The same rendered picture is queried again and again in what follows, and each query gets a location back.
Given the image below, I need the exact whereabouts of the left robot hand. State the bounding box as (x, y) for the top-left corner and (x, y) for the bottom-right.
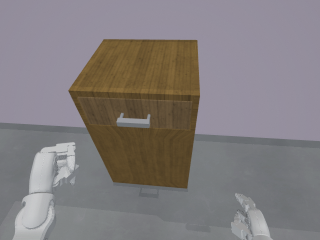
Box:
(29, 142), (79, 195)

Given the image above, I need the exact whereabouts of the cabinet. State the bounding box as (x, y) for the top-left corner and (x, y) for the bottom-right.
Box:
(68, 39), (200, 189)

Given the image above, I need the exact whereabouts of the handle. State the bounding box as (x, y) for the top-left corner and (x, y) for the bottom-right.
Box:
(116, 113), (151, 128)

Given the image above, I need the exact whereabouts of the right robot hand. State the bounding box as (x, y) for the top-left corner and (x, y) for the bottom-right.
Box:
(231, 192), (271, 240)

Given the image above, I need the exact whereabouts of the drawer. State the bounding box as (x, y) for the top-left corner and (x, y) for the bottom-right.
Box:
(77, 96), (193, 130)

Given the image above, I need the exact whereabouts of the left robot forearm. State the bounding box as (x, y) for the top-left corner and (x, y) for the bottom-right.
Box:
(12, 192), (57, 240)

